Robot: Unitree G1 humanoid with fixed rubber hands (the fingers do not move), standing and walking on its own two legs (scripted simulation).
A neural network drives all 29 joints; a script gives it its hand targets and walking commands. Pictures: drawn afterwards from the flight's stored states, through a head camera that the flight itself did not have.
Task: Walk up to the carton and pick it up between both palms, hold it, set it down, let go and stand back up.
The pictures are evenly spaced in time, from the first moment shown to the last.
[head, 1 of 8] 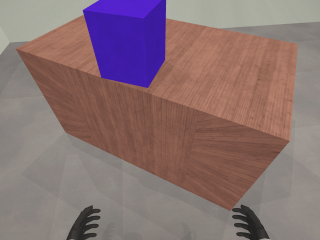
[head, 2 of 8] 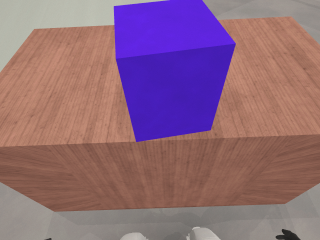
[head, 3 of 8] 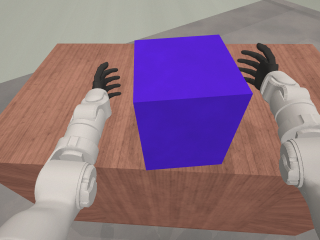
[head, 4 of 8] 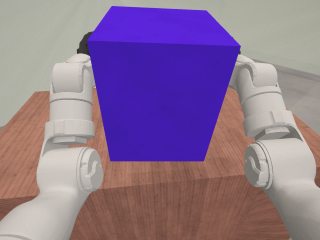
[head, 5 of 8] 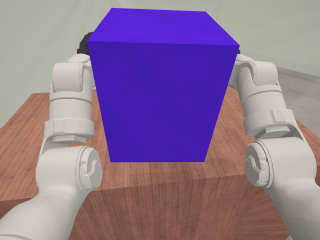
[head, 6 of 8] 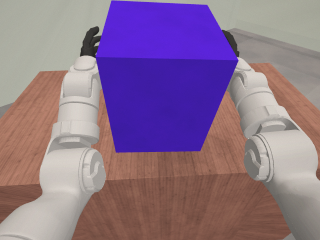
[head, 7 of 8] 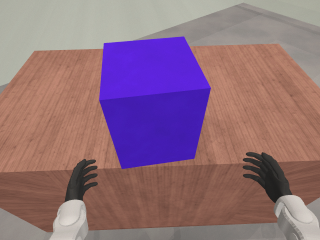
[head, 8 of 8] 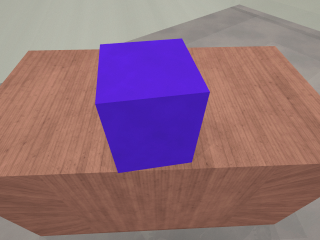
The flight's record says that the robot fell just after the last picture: no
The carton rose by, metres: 0.20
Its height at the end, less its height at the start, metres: +0.00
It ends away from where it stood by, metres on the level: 0.03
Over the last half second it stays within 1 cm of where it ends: yes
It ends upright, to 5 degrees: yes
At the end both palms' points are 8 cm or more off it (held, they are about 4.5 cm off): yes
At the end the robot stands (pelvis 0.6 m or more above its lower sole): yes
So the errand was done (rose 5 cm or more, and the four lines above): yes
